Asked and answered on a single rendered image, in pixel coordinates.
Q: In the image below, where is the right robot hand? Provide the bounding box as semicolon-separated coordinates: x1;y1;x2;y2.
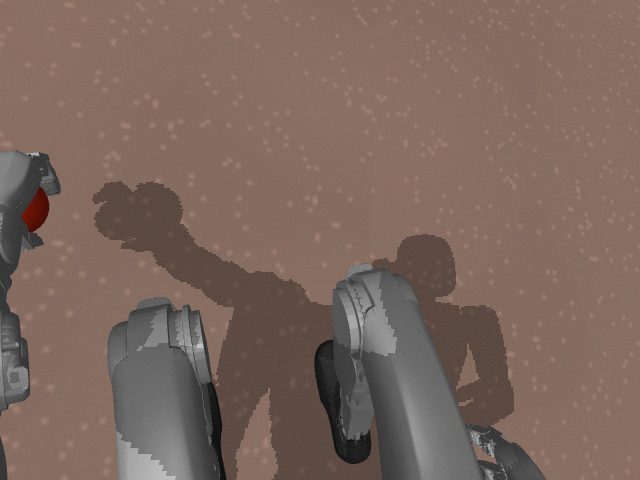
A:
465;424;546;480

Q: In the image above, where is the right robot foot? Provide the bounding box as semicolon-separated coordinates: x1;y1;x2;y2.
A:
314;340;371;464

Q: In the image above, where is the left robot foot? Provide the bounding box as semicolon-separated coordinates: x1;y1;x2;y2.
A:
207;382;226;480

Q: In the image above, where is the left robot hand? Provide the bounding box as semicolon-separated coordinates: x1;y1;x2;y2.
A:
0;150;61;252

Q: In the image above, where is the left robot arm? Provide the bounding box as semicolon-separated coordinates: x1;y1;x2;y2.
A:
0;205;30;480

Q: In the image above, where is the ball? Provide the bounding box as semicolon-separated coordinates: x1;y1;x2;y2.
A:
21;187;49;232

